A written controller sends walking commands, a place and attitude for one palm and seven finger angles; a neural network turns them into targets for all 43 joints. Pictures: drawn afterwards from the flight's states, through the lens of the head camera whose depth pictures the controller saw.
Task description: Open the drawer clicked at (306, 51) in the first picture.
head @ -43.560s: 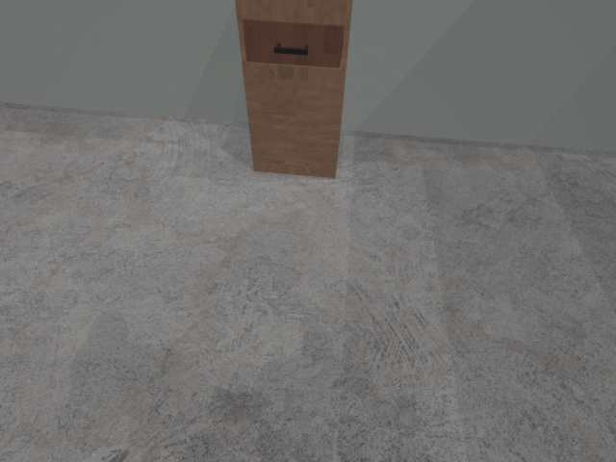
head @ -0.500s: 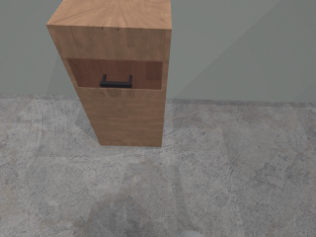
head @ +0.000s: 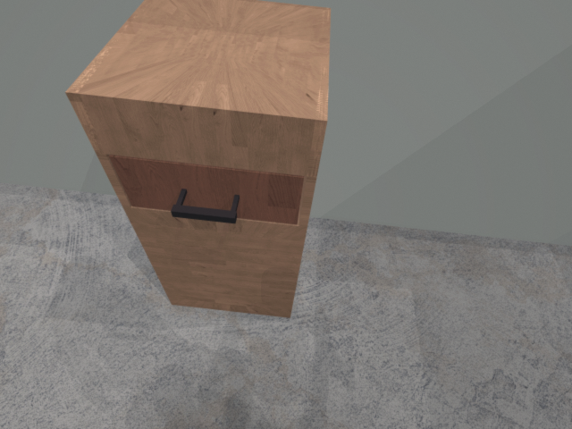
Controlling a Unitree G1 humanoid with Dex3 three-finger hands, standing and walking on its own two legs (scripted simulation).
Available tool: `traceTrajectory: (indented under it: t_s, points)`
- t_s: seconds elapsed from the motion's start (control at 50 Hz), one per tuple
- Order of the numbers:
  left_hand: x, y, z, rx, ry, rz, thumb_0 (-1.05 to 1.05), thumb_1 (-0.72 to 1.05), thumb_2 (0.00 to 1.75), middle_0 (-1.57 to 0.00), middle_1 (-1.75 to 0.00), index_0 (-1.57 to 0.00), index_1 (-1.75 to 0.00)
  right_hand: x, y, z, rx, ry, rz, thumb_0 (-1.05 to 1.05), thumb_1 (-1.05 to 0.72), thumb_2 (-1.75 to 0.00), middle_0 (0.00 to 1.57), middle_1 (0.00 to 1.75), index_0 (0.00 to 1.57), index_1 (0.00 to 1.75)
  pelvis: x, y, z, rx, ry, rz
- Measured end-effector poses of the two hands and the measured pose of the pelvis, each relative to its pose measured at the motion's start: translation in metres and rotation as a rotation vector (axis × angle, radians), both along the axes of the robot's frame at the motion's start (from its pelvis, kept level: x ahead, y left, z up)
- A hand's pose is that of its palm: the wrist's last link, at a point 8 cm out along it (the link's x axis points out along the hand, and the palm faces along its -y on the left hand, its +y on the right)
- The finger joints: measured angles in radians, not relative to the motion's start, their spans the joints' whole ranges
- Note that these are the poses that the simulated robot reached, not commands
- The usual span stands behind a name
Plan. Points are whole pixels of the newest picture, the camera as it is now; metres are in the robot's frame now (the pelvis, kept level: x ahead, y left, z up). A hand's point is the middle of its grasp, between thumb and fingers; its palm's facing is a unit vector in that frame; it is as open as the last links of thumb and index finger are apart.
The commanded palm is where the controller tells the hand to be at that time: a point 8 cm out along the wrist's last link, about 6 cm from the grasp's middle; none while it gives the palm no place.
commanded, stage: come to a stop and stand still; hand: left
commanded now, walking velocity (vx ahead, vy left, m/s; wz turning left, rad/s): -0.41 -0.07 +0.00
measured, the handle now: (207, 205) +0.53 +0.20 -0.10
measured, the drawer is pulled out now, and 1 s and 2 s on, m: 0.00 0.00 0.00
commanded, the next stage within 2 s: look again from close up in 1.34 s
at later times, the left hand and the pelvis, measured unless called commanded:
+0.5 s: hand out of the picture +0.10 +0.13 -0.14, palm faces +0.01 -0.94 -0.33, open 7.4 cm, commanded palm none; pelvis +0.02 -0.08 +0.01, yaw +0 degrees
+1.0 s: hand out of the picture +0.00 +0.18 -0.17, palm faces +0.09 -0.97 -0.23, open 7.4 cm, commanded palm none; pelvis +0.01 -0.02 +0.01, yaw +1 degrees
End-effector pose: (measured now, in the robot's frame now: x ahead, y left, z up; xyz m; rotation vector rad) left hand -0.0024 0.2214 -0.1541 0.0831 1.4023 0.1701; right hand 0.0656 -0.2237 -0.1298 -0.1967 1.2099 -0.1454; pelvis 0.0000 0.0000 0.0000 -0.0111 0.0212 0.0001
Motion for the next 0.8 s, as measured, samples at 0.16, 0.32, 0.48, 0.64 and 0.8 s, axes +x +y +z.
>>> traceTrajectory:
  t_s: [0.16,0.32,0.48,0.64,0.8]
  points:
    - [0.049,0.008,0.029,0.075,0.011,-0.039,0.01,0.91,0.90,-0.20,-0.29,-0.20,-0.30,0.046,0.003,0.001,0.041,0.003,-0.010,0.00,-0.91,-0.90,0.20,0.30,0.21,0.30,0.021,-0.008,0.016,0.008,0.008,-0.019]
    - [0.108,0.005,0.044,0.230,-0.147,-0.084,0.01,0.90,0.90,-0.20,-0.29,-0.20,-0.30,0.022,-0.079,-0.029,0.000,0.114,-0.045,0.00,-0.91,-0.90,0.21,0.30,0.21,0.30,0.028,-0.055,-0.003,0.041,-0.011,-0.019]
    - [0.097,-0.046,0.049,0.194,-0.134,-0.098,0.01,0.90,0.90,-0.20,-0.29,-0.20,-0.30,0.011,-0.137,-0.019,-0.027,0.145,-0.067,0.00,-0.91,-0.90,0.20,0.30,0.20,0.30,0.022,-0.083,0.006,0.069,-0.024,0.001]
    - [0.059,-0.071,0.050,0.129,-0.112,-0.027,0.01,0.91,0.90,-0.21,-0.30,-0.21,-0.30,0.005,-0.132,-0.002,-0.005,0.170,-0.007,0.01,-0.91,-0.90,0.20,0.30,0.20,0.30,0.013,-0.088,0.020,0.085,-0.010,0.023]
    - [0.004,-0.041,0.044,0.115,-0.011,0.015,0.01,0.91,0.90,-0.21,-0.30,-0.21,-0.30,0.009,-0.090,0.004,0.022,0.114,0.029,0.01,-0.91,-0.90,0.20,0.30,0.20,0.30,0.003,-0.065,0.020,0.069,-0.006,0.017]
